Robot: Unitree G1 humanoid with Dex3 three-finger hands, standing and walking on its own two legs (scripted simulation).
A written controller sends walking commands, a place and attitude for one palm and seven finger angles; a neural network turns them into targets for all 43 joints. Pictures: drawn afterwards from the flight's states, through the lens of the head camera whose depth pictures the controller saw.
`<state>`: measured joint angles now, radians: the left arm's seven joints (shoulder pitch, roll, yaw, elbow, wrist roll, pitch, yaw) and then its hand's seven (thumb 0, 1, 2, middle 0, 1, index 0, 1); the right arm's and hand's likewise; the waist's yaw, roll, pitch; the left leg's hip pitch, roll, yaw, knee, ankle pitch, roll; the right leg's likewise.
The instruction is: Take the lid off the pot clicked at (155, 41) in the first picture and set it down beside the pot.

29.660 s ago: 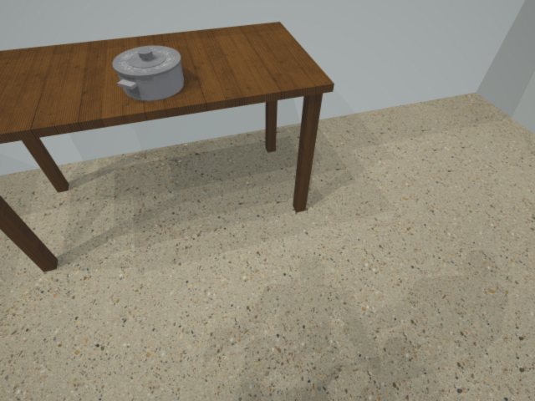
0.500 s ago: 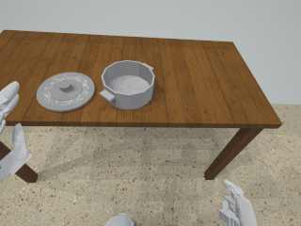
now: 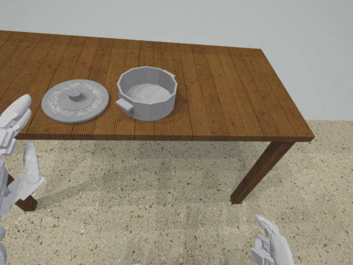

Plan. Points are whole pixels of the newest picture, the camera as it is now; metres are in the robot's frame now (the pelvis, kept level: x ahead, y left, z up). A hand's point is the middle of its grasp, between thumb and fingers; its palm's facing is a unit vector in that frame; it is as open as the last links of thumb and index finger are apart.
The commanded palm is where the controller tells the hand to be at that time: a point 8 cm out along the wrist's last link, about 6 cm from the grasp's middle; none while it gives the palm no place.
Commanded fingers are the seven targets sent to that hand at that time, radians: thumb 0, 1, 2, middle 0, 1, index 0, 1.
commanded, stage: step back with the hand held close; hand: left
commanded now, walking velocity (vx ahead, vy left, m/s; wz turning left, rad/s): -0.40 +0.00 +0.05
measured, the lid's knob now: (74, 94) +0.60 +0.36 -0.03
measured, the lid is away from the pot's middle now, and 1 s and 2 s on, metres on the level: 0.24 0.24 0.24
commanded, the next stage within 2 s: stop stepping back and stand still in 0.14 s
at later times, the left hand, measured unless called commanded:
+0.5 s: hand out of the picture +0.07 +0.22 +0.17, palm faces +0.28 -0.86 -0.42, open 7.4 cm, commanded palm +0.01 +0.28 +0.19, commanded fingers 0.00 0.90 0.90 -0.20 -0.30 -0.20 -0.30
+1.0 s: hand out of the picture +0.01 +0.25 +0.18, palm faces +0.38 -0.82 -0.43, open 7.4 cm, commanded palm -0.05 +0.29 +0.19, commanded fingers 0.00 0.90 0.90 -0.20 -0.30 -0.20 -0.30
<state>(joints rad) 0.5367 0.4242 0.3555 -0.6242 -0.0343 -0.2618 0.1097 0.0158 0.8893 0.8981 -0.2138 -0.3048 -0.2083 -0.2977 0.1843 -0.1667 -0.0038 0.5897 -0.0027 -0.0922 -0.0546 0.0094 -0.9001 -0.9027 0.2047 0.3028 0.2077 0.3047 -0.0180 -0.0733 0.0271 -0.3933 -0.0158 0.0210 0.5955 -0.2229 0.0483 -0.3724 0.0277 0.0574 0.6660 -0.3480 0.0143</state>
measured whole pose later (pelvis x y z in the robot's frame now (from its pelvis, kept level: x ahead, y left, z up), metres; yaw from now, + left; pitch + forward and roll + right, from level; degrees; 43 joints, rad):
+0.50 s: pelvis -0.13 +0.00 +0.00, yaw -1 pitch -2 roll +0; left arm 0.65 0.43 0.35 -0.67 -0.04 -0.19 0.14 0.02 0.89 0.90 -0.22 -0.30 -0.21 -0.30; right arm 0.27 -0.20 -0.02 0.57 0.04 -0.13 -0.07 0.01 -0.90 -0.90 0.20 0.30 0.20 0.30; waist -0.03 -0.09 0.03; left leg -0.31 0.01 0.00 0.62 -0.28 0.00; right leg -0.36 -0.02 0.00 0.69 -0.38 0.02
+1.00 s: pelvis -0.17 +0.01 +0.00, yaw +3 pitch -3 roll -1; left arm 0.59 0.41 0.34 -0.60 -0.03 -0.19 0.12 0.02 0.89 0.90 -0.21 -0.30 -0.21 -0.30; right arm 0.23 -0.17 0.03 0.63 0.01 -0.11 -0.03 0.01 -0.90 -0.90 0.21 0.30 0.21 0.30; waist 0.00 -0.02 0.01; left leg -0.38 0.02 0.00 0.81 -0.41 0.02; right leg -0.27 0.03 -0.03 0.58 -0.24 -0.04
